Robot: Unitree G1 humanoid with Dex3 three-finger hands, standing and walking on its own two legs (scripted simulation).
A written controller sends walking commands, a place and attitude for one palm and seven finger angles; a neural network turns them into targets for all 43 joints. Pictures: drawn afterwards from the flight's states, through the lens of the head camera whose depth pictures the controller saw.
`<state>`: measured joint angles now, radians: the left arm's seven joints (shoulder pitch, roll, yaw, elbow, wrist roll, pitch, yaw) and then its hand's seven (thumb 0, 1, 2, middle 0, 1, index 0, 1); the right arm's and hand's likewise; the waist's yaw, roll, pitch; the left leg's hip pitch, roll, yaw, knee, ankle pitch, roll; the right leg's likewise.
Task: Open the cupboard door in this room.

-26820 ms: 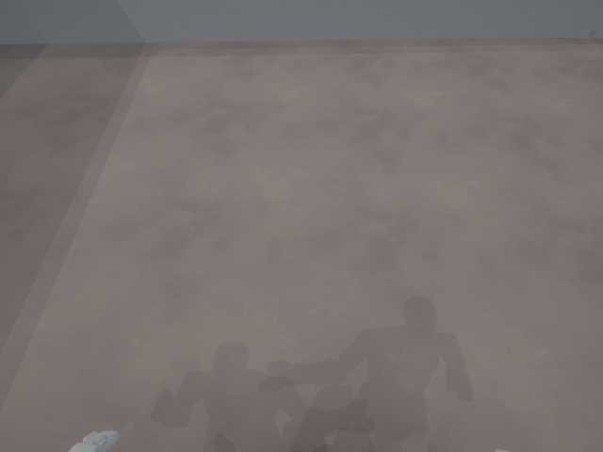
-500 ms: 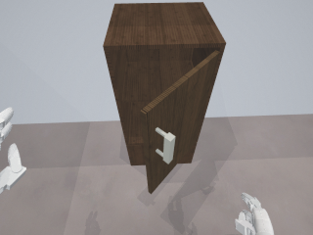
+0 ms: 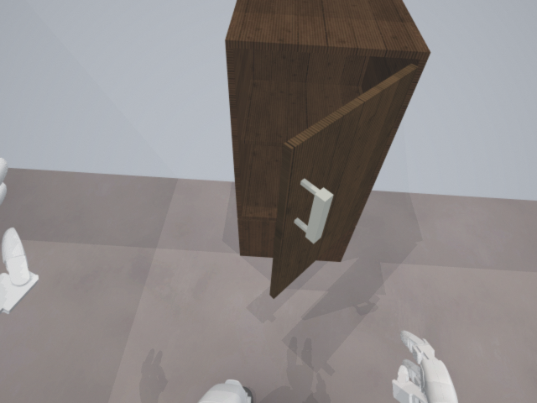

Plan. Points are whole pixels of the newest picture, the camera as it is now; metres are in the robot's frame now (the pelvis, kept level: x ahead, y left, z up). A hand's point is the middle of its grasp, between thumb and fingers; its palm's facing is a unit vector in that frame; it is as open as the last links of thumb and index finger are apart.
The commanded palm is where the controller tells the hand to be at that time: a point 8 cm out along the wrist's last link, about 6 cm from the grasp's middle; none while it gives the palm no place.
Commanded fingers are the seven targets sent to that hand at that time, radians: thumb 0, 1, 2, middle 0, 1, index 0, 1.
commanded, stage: step back with the hand held close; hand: left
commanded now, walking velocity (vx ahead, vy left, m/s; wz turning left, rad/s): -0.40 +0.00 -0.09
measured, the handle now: (310, 211) +0.47 -0.04 -0.04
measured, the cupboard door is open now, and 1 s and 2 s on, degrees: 47 47 47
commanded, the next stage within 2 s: stop stepping back and stand still in 0.36 s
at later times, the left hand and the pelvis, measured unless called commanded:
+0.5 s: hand (32, 338) +0.14 +0.22 +0.18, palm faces +0.27 -0.85 -0.46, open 7.4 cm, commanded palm +0.08 +0.28 +0.19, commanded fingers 0.00 0.90 0.90 -0.20 -0.30 -0.20 -0.30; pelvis -0.10 +0.00 +0.00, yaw -8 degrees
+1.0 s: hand out of the picture +0.11 +0.23 +0.19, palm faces +0.24 -0.82 -0.51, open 7.4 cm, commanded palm +0.07 +0.29 +0.19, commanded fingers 0.00 0.90 0.90 -0.20 -0.30 -0.20 -0.30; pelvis -0.11 +0.01 +0.00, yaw -7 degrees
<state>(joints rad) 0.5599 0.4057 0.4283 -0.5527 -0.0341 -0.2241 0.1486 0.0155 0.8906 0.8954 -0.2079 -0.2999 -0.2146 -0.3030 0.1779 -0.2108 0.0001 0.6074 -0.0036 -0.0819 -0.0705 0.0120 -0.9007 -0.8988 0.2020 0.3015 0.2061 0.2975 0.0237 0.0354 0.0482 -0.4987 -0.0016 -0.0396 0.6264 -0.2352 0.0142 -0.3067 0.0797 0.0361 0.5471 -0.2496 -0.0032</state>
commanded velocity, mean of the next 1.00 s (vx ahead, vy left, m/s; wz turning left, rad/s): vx -0.11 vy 0.02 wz -0.02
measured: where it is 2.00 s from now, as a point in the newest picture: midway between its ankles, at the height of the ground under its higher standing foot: outside the picture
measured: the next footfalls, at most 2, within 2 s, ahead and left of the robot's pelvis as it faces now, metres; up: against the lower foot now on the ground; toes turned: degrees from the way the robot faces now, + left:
right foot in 0.46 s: -0.21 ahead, -0.11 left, +0.00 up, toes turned -5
left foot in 1.10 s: -0.02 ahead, +0.13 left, +0.00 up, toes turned -8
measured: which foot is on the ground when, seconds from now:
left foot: down 0.00-0.92, up 0.94-1.00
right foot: down 0.00-0.12, up 0.14-0.44, down 0.46-1.00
